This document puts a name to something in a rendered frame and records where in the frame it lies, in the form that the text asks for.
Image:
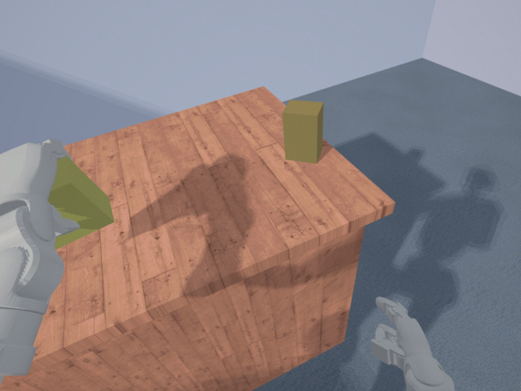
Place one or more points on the sponge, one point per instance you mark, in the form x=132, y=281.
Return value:
x=77, y=197

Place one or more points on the robot right forearm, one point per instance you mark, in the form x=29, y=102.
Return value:
x=424, y=373

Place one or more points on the left robot hand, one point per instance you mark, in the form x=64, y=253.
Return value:
x=31, y=168

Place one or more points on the robot left forearm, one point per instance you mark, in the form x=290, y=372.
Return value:
x=30, y=270

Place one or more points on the right robot hand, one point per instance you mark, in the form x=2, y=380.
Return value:
x=394, y=346

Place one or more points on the table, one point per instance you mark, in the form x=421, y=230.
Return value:
x=226, y=265

